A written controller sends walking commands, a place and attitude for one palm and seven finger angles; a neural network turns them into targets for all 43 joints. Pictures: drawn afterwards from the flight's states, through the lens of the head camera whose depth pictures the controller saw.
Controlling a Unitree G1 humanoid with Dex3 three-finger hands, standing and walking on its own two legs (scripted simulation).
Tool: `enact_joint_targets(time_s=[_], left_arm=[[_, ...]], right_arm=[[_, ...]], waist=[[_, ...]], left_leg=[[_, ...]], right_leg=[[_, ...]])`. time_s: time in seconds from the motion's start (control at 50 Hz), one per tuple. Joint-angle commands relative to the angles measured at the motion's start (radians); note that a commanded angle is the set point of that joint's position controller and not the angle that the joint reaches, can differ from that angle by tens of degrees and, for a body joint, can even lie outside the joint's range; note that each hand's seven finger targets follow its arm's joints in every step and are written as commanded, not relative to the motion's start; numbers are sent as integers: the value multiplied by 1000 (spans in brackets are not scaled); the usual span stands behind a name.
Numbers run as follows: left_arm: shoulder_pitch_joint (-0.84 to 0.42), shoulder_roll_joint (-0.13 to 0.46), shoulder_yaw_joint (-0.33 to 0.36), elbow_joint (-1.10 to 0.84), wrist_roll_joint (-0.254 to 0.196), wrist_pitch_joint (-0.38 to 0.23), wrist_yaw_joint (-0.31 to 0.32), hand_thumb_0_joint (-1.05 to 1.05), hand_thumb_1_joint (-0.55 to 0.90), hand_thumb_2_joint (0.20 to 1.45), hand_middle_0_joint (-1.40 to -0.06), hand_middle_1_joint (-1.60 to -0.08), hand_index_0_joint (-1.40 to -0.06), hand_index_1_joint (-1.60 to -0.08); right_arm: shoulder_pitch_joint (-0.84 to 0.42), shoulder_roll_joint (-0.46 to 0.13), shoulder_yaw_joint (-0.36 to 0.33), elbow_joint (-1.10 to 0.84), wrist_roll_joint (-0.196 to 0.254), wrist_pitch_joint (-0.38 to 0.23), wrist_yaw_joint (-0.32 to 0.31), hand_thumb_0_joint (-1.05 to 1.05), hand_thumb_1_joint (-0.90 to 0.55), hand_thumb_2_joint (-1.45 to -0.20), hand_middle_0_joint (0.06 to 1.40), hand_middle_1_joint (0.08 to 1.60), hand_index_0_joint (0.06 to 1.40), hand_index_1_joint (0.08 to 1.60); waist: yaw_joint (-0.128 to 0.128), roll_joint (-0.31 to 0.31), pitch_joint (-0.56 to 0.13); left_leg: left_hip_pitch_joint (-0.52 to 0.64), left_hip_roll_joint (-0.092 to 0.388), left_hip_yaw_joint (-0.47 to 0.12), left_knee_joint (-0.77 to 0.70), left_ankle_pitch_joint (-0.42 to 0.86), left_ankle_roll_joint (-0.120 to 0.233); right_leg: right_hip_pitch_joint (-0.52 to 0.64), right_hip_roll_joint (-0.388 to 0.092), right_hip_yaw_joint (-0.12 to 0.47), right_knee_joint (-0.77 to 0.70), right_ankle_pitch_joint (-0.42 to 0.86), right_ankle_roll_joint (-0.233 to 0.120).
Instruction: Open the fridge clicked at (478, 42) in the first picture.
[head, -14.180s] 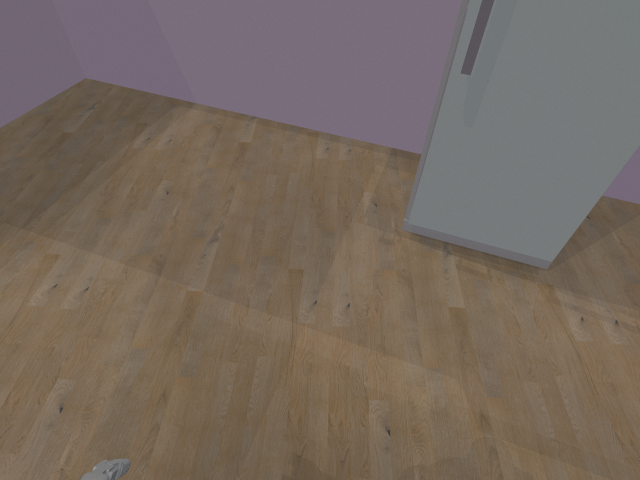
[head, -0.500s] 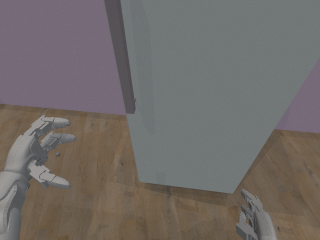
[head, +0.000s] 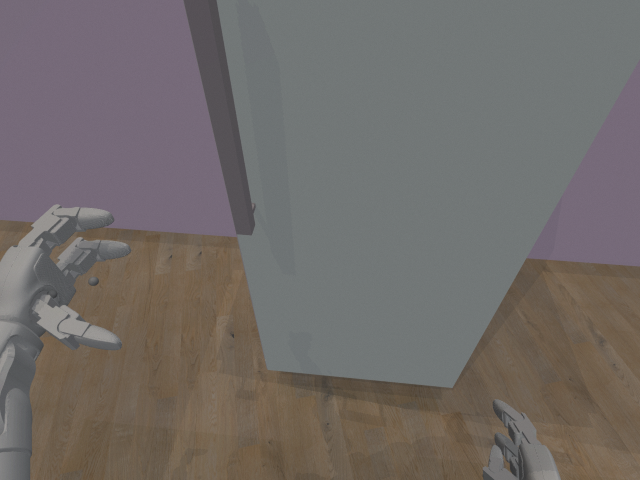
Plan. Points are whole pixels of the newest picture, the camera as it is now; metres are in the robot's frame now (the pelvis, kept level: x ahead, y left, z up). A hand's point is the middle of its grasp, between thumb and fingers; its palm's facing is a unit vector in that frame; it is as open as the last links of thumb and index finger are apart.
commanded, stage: raise the hand to about handle height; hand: left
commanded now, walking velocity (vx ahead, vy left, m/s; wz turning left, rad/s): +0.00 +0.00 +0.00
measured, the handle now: (226, 100) +0.53 +0.19 +0.23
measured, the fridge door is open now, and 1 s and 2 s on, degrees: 0 0 0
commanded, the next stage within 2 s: move the hooked fingers beside the handle in 0.18 s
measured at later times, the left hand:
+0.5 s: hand (109, 267) +0.29 +0.27 +0.15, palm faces +0.04 -1.00 -0.04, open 14.0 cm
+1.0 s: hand (143, 227) +0.36 +0.26 +0.14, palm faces +0.02 -1.00 -0.01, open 14.0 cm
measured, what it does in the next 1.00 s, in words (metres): stands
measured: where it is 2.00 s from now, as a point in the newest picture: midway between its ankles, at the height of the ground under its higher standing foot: outside the picture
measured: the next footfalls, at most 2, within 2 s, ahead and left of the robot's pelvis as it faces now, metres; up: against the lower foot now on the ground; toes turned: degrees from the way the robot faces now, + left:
none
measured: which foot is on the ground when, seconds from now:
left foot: down 0.00-1.00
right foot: down 0.00-1.00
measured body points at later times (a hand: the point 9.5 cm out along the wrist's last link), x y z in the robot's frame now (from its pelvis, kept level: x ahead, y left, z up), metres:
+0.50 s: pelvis -0.01 +0.01 +0.00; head -0.01 +0.00 +0.45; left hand +0.28 +0.33 +0.15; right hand +0.17 -0.22 -0.07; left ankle -0.02 +0.13 -0.73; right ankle +0.02 -0.11 -0.73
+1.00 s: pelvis +0.00 +0.01 +0.00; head +0.02 +0.00 +0.45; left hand +0.35 +0.32 +0.14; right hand +0.14 -0.25 -0.09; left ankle -0.02 +0.13 -0.73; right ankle +0.02 -0.11 -0.73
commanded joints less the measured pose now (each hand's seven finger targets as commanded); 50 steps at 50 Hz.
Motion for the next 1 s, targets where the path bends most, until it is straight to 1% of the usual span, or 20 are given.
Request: enact_joint_targets(time_s=[0.0,0.08,0.12,0.22,0.26,0.34,0.38,0.4,0.42,0.46,0.5,0.56,0.6,0.68,0.72,0.78,0.82,0.88,0.94,0.98], left_arm=[[-308,282,63,-206,-5,-48,9,0,-500,300,-300,-1200,-300,-1200],[-297,285,59,-199,-6,-31,-11,0,-500,300,-300,-1200,-300,-1200],[-290,297,73,-200,-13,-34,-19,0,-500,300,-300,-1200,-300,-1200],[-269,297,92,-134,-26,-33,-21,0,-500,300,-300,-1200,-300,-1200],[-282,293,85,-144,-22,-31,-21,0,-500,300,-300,-1200,-300,-1200],[-462,250,-11,-150,2,-39,-10,0,-500,300,-300,-1200,-300,-1200],[-527,251,-27,-122,13,-55,3,0,-500,300,-300,-1200,-300,-1200],[-542,272,-16,-118,16,-64,10,0,-500,300,-300,-1200,-300,-1200],[-582,267,-29,-116,23,-73,12,0,-500,300,-300,-1200,-300,-1200],[-569,275,-18,-79,33,-79,23,0,-500,300,-300,-1200,-300,-1200],[-568,290,-5,-17,38,-78,31,0,-500,300,-300,-1200,-300,-1200],[-533,309,28,38,44,-65,34,0,-500,300,-300,-1200,-300,-1200],[-497,364,84,88,42,-55,33,0,-500,300,-300,-1200,-300,-1200],[-527,317,41,62,39,-56,21,0,-500,300,-300,-1200,-300,-1200],[-564,337,51,70,36,-68,18,0,-500,300,-300,-1200,-300,-1200],[-651,284,-12,73,38,-84,13,0,-500,300,-300,-1200,-300,-1200],[-693,310,-2,75,42,-99,15,0,-500,300,-300,-1200,-300,-1200],[-754,290,-36,117,55,-106,20,0,-500,300,-300,-1200,-300,-1200],[-798,348,-1,213,70,-108,31,0,-500,300,-300,-1200,-300,-1200],[-817,328,-20,222,76,-118,33,0,-500,300,-300,-1200,-300,-1200]], right_arm=[[-112,-110,-39,-155,1,-64,-19,0,-900,-900,200,300,200,300],[-110,-115,-42,-158,3,-63,-25,0,-900,-900,200,300,200,300],[-113,-113,-39,-157,1,-61,-22,0,-900,-900,200,300,200,300],[-117,-114,-36,-153,1,-56,-16,0,-900,-900,200,300,200,300],[-121,-115,-37,-156,2,-55,-17,0,-900,-900,200,300,200,300],[-117,-109,-33,-146,7,-52,-28,0,-900,-900,200,300,200,300],[-104,-111,-33,-134,7,-56,-38,0,-900,-900,200,300,200,300],[-98,-117,-33,-129,3,-54,-40,0,-900,-900,200,300,200,300],[-100,-117,-34,-127,4,-55,-42,0,-900,-900,200,300,200,300],[-95,-115,-32,-126,1,-56,-44,0,-900,-900,200,300,200,300],[-88,-120,-31,-117,-1,-49,-42,0,-900,-900,200,300,200,300],[-92,-119,-33,-129,-2,-41,-33,0,-900,-900,200,300,200,300],[-81,-127,-37,-129,-6,-30,-24,0,-900,-900,200,300,200,300],[-78,-124,-42,-151,-1,-18,-12,0,-900,-900,200,300,200,300],[-67,-131,-47,-146,-2,-13,-12,0,-900,-900,200,300,200,300],[-50,-132,-51,-136,2,-9,-18,0,-900,-900,200,300,200,300],[-37,-137,-55,-127,1,-7,-22,0,-900,-900,200,300,200,300],[-26,-138,-54,-112,1,-3,-28,0,-900,-900,200,300,200,300],[-9,-145,-53,-95,0,12,-29,0,-900,-900,200,300,200,300],[-8,-140,-54,-98,-2,15,-26,0,-900,-900,200,300,200,300]], waist=[[-4,96,-126],[-8,34,-161],[0,37,-175],[3,-3,-131],[3,28,-147],[-34,90,-119],[-47,86,-117],[-44,46,-131],[-50,63,-156],[-38,66,-181],[-30,26,-181],[-8,44,-210],[7,18,-220],[-4,36,-236],[-12,25,-233],[-43,44,-227],[-48,31,-252],[-61,47,-245],[-65,9,-231],[-60,33,-263]], left_leg=[[-6,-44,-20,-108,194,35],[8,-45,-28,-105,207,40],[11,-45,-27,-106,224,38],[-17,-45,-30,-116,198,36],[-10,-47,-28,-113,203,35],[14,-45,-32,-119,145,34],[21,-44,-41,-122,114,34],[17,-42,-41,-121,114,36],[27,-44,-43,-122,122,36],[24,-44,-47,-125,139,33],[5,-42,-46,-126,157,31],[-9,-45,-39,-125,205,29],[-32,-44,-31,-115,246,30],[-24,-44,-19,-109,277,30],[-28,-41,-15,-102,273,32],[-4,-40,-16,-98,248,33],[3,-41,-19,-91,253,36],[2,-44,-24,-90,231,35],[-35,-43,-25,-88,206,36],[-23,-46,-25,-81,245,35]], right_leg=[[98,20,38,-89,145,-11],[108,22,32,-86,170,-4],[125,23,33,-82,190,-6],[108,25,30,-90,158,-6],[107,23,31,-86,164,-7],[47,27,35,-102,93,-7],[29,27,34,-108,55,-7],[42,29,36,-111,49,-7],[48,26,36,-105,58,-8],[63,23,31,-95,76,-11],[81,22,30,-94,93,-13],[110,15,28,-74,159,-17],[142,15,30,-67,208,-18],[129,15,33,-54,258,-15],[124,17,38,-55,259,-14],[71,21,38,-60,232,-13],[79,22,42,-57,233,-12],[49,21,40,-58,207,-14],[51,19,43,-59,189,-13],[64,16,44,-46,230,-16]])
